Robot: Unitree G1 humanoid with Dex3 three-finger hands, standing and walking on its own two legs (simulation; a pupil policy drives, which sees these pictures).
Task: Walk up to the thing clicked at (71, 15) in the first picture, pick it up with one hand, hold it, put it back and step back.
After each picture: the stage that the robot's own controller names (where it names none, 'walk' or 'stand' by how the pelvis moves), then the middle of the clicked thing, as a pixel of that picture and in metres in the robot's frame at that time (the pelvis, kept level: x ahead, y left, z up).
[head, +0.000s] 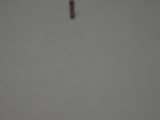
stand; (72, 10) +1.94 +0.16 -0.66
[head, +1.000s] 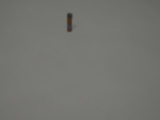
walk; (69, 22) +1.80 +0.13 -0.64
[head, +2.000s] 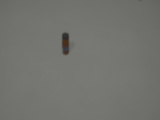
walk; (65, 44) +1.17 +0.13 -0.64
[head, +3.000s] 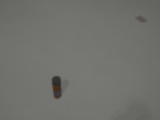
walk; (56, 88) +0.71 +0.16 -0.65
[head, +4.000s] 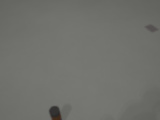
walk; (56, 117) +0.49 +0.19 -0.64
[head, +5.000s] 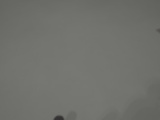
stand; out of the picture +0.40 +0.18 -0.65
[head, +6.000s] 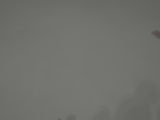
stand; out of the picture +0.38 +0.16 -0.65
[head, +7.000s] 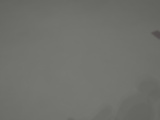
stand; out of the picture +0.36 +0.17 -0.66
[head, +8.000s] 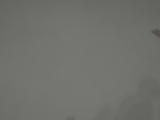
stand; out of the picture +0.37 +0.17 -0.66
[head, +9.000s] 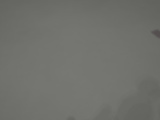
stand; out of the picture +0.37 +0.17 -0.66
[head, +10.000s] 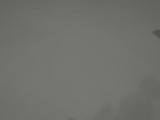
stand; out of the picture +0.36 +0.17 -0.66
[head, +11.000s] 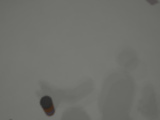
go down; (48, 106) +0.40 +0.18 -0.56
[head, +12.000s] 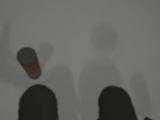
go down; (31, 65) +0.43 +0.22 -0.26
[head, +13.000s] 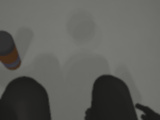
close in; (7, 54) +0.43 +0.25 -0.20
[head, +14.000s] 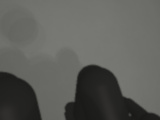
close; out of the picture +0.41 +0.28 -0.15
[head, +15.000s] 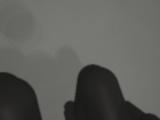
lift; out of the picture +0.40 +0.28 -0.16
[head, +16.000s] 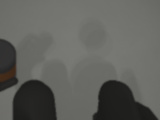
lift; (2, 69) +0.34 +0.26 -0.05
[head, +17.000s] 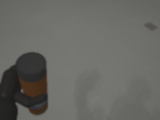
hold; (35, 88) +0.31 +0.15 +0.07
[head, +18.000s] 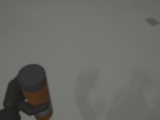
hold; (38, 97) +0.30 +0.16 +0.02
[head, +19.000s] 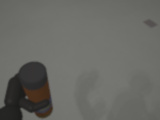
crouch; (39, 94) +0.30 +0.15 +0.02
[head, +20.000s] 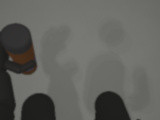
crouch; (23, 54) +0.42 +0.18 -0.06
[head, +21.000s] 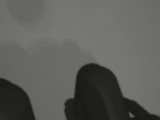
lower; out of the picture +0.41 +0.29 -0.17
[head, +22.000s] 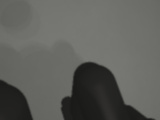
lower; out of the picture +0.43 +0.29 -0.16
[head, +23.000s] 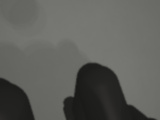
lower; out of the picture +0.41 +0.29 -0.16
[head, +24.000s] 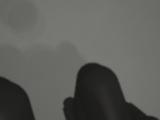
lower; out of the picture +0.41 +0.29 -0.16
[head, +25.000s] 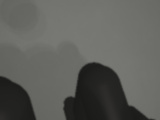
loosen; out of the picture +0.40 +0.28 -0.16
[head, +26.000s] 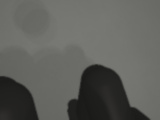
withdraw; out of the picture +0.41 +0.27 -0.17
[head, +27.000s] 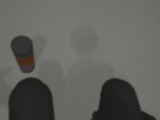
walk; (25, 57) +0.44 +0.23 -0.22
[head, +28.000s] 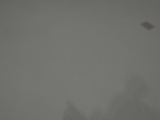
stand; out of the picture +0.36 +0.16 -0.58
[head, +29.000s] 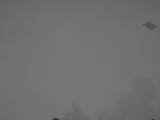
stand; out of the picture +0.38 +0.18 -0.60
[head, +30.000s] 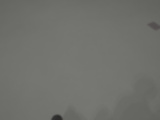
stand; out of the picture +0.39 +0.17 -0.61
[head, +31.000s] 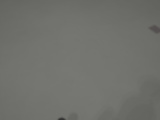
stand; out of the picture +0.40 +0.17 -0.65
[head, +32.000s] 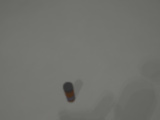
walk; (69, 93) +0.53 +0.14 -0.63
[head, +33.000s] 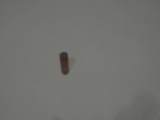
walk; (64, 64) +0.84 +0.12 -0.63
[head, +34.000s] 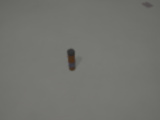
stand; (71, 60) +1.02 +0.14 -0.64
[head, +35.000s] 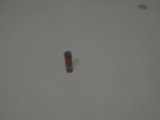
stand; (68, 62) +1.03 +0.15 -0.66
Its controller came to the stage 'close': yes
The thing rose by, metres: 0.67
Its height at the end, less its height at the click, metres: +0.00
